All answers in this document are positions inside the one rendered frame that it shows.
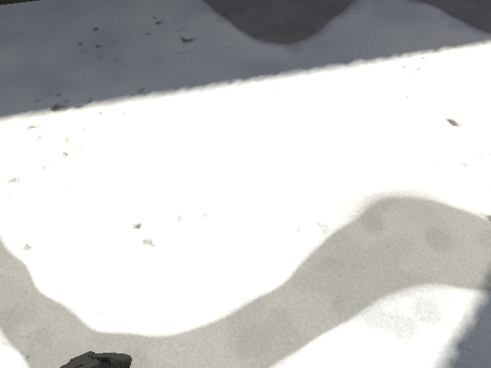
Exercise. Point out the robot left hand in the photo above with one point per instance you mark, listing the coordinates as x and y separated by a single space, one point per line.
100 360

